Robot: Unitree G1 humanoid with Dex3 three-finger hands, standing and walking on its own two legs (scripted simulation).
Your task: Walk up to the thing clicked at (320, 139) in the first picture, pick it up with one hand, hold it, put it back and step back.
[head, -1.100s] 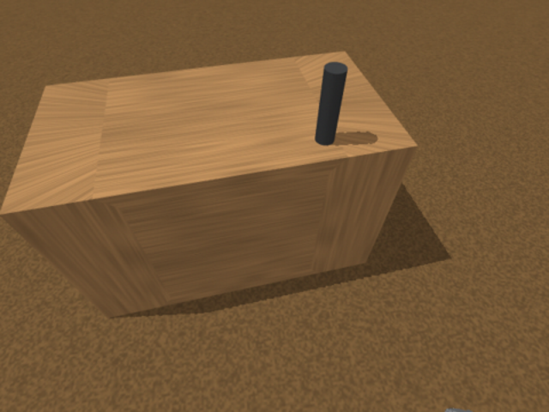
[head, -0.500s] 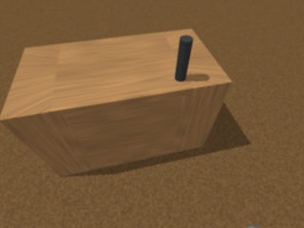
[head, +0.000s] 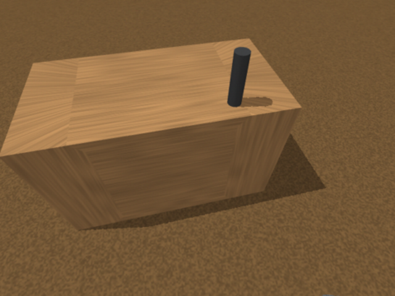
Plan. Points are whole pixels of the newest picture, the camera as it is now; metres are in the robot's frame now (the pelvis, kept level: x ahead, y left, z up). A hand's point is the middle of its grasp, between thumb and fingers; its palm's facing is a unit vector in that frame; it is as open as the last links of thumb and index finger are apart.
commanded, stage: stand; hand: right
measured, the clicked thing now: (238, 79) +0.78 -0.14 -0.03
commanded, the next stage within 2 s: walk up in 0.02 s
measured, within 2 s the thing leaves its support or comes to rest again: neither
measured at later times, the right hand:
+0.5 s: hand (340, 269) +0.19 -0.33 -0.15, palm faces -0.16 +0.92 -0.36, open 7.4 cm
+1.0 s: hand (305, 196) +0.38 -0.30 -0.15, palm faces -0.20 +0.90 -0.38, open 7.4 cm
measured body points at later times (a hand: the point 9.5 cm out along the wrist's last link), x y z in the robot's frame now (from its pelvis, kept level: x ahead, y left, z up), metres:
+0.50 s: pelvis +0.10 -0.06 -0.01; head +0.12 -0.07 +0.44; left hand +0.07 +0.26 -0.12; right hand +0.20 -0.38 -0.13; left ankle +0.13 +0.09 -0.69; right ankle +0.06 -0.16 -0.75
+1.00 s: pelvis +0.25 -0.06 -0.02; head +0.27 -0.05 +0.43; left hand +0.26 +0.27 -0.13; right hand +0.39 -0.35 -0.12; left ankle +0.24 +0.08 -0.75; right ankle +0.38 -0.19 -0.73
